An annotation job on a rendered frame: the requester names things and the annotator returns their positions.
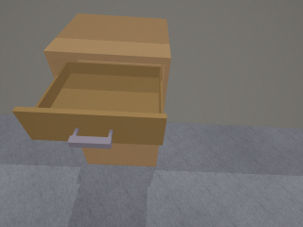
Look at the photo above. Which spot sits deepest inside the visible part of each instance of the cabinet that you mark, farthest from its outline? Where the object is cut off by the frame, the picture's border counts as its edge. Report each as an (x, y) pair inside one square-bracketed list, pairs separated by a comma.
[(117, 40)]

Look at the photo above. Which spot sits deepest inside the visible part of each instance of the handle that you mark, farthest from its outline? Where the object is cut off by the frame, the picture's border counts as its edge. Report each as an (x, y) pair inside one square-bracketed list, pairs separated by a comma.
[(76, 141)]

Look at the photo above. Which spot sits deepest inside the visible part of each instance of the drawer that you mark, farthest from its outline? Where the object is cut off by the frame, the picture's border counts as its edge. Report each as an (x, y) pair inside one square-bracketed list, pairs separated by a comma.
[(97, 97)]

